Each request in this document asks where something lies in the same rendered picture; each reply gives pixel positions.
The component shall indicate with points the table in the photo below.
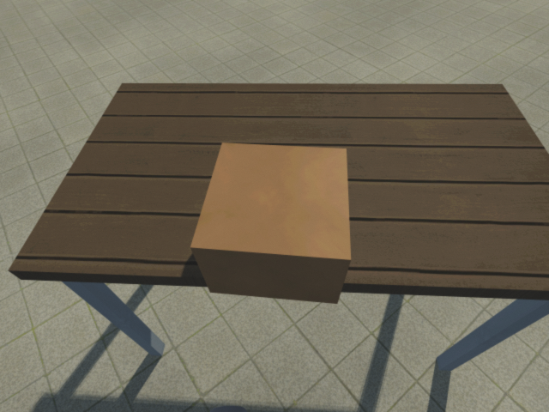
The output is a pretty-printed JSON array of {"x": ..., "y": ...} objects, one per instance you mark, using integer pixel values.
[{"x": 448, "y": 191}]

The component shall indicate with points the carton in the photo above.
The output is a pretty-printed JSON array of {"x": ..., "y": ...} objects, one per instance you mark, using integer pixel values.
[{"x": 275, "y": 223}]

